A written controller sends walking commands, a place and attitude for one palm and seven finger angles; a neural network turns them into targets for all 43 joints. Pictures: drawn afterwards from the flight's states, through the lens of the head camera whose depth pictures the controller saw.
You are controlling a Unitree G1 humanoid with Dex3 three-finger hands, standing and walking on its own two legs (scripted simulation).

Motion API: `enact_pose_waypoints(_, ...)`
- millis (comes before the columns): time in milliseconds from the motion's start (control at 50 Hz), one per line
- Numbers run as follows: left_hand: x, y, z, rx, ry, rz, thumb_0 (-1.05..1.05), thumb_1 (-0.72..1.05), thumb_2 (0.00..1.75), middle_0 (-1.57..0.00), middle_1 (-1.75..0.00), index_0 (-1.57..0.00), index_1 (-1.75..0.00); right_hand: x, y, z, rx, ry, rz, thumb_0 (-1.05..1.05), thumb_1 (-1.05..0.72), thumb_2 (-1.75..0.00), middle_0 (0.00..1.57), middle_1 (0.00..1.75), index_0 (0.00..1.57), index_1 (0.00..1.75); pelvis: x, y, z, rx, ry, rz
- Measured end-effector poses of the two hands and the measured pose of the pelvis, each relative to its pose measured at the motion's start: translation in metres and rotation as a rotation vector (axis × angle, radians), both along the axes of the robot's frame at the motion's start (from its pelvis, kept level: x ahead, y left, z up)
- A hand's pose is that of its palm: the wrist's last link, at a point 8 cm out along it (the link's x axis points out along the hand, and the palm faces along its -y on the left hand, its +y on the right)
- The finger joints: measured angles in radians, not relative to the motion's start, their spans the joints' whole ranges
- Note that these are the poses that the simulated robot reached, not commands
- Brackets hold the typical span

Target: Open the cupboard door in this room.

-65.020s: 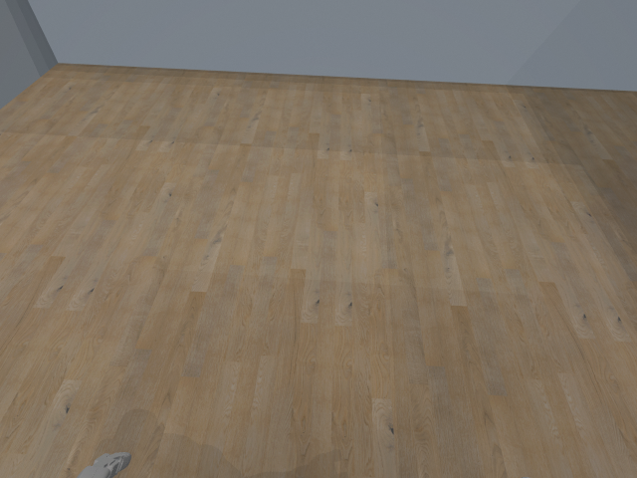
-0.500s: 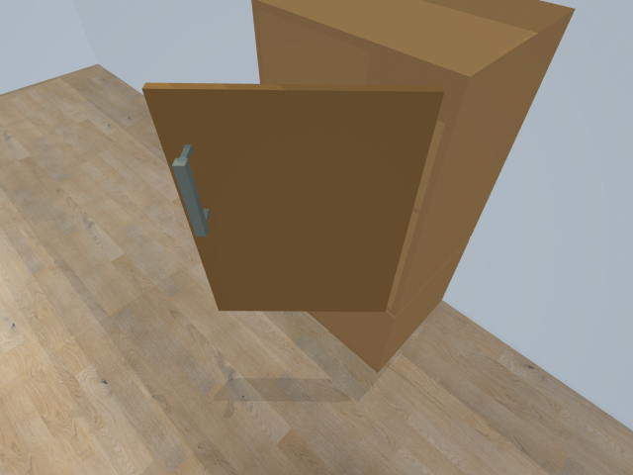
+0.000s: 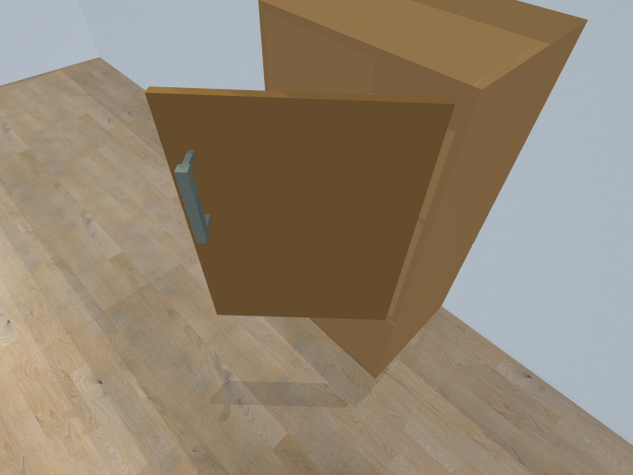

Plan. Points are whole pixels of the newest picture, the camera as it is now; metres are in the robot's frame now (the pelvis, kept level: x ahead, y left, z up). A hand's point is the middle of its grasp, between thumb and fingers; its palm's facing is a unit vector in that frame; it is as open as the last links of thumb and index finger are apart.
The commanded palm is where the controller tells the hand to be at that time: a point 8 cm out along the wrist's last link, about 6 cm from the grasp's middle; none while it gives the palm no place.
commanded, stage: look again from close up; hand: left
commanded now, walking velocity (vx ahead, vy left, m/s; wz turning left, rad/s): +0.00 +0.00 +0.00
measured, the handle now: (196, 198) +0.51 +0.24 +0.04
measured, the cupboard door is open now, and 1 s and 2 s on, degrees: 44 44 44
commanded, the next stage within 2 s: raise the hand with hooked fingers in 0.52 s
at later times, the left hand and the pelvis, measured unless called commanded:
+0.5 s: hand out of the picture +0.02 +0.20 -0.17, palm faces -0.01 -0.97 -0.23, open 7.4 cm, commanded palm none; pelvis +0.01 +0.01 +0.00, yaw +0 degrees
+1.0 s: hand (172, 442) +0.17 +0.19 -0.05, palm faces +0.01 -1.00 +0.00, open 8.4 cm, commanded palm +0.14 +0.26 -0.04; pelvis -0.04 +0.00 -0.07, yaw +1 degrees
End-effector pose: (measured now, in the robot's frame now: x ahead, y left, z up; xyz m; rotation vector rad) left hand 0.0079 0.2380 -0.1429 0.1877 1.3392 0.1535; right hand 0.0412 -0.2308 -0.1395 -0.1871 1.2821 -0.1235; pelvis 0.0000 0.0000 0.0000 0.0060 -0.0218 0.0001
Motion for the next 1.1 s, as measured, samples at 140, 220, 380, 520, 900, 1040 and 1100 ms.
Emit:
enact_pose_waypoints(140, 0.004, 0.004, 0.001, 0.004, -0.002, 0.001, 0.0, 0.91, 0.9, -0.2, -0.3, -0.2, -0.3, 0.013, 0.0, 0.002, -0.006, -0.018, 0.013, 0.01, -0.9, -0.9, 0.2, 0.3, 0.2, 0.3, 0.003, 0.002, 0.001, 0.001, 0.003, 0.0)
enact_pose_waypoints(220, 0.004, 0.007, 0.002, 0.005, 0.007, 0.0, 0.0, 0.91, 0.9, -0.2, -0.3, -0.2, -0.3, 0.014, -0.001, 0.003, -0.012, -0.009, 0.013, 0.01, -0.9, -0.9, 0.2, 0.3, 0.2, 0.3, 0.004, 0.004, 0.001, 0.002, 0.006, -0.001)
enact_pose_waypoints(380, 0.005, 0.012, 0.002, 0.008, 0.022, -0.002, 0.0, 0.91, 0.9, -0.2, -0.3, -0.2, -0.3, 0.008, -0.002, 0.003, -0.022, 0.021, 0.005, 0.01, -0.9, -0.9, 0.2, 0.3, 0.2, 0.3, 0.008, 0.006, 0.002, 0.002, 0.009, -0.002)
enact_pose_waypoints(520, 0.01, 0.015, 0.002, 0.009, 0.02, -0.005, 0.0, 0.91, 0.9, -0.2, -0.3, -0.2, -0.3, 0.003, -0.001, 0.004, -0.026, 0.04, -0.002, 0.01, -0.9, -0.9, 0.2, 0.3, 0.2, 0.3, 0.01, 0.008, 0.003, 0.002, 0.009, -0.002)
enact_pose_waypoints(900, 0.18, 0.016, 0.149, -0.056, -1.326, -0.086, 0.0, 0.77, 0.84, -0.21, -0.39, -0.2, -0.39, 0.099, -0.001, 0.023, -0.026, -0.59, 0.067, 0.01, -0.9, -0.9, 0.21, 0.3, 0.2, 0.3, -0.024, 0.007, -0.037, 0.005, 0.158, 0.021)
enact_pose_waypoints(1040, 0.117, 0.015, 0.079, -0.169, -1.183, -0.074, 0.0, 0.61, 0.78, -0.22, -0.49, -0.22, -0.49, 0.133, -0.012, 0.022, -0.07, -0.715, 0.148, 0.01, -0.9, -0.9, 0.21, 0.3, 0.2, 0.3, -0.037, -0.002, -0.073, -0.014, 0.217, 0.026)
enact_pose_waypoints(1100, 0.098, 0.026, 0.085, -0.077, -1.211, -0.008, 0.01, 0.54, 0.75, -0.23, -0.53, -0.23, -0.54, 0.138, -0.008, 0.016, -0.084, -0.718, 0.175, 0.01, -0.9, -0.9, 0.2, 0.3, 0.2, 0.3, -0.038, -0.004, -0.079, -0.032, 0.216, 0.04)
